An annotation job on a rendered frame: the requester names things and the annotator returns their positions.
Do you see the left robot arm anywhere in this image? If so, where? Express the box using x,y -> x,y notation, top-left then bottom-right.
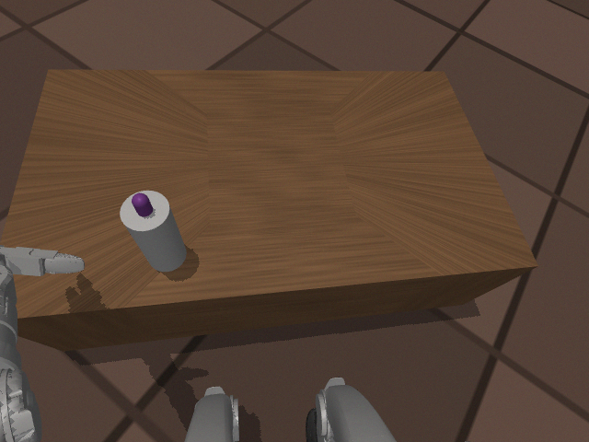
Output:
0,255 -> 42,442

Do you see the left robot hand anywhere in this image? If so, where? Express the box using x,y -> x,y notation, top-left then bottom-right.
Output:
0,245 -> 85,276

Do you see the bottle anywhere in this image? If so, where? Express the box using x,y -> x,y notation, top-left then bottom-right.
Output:
120,191 -> 187,272

